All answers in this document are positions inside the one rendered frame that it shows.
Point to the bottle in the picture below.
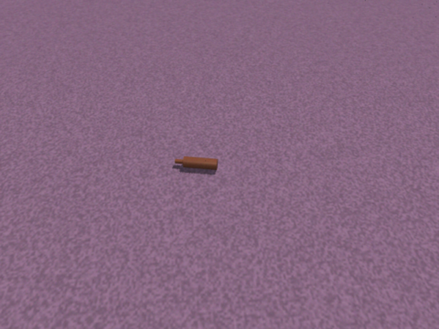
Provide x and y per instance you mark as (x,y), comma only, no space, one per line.
(198,163)

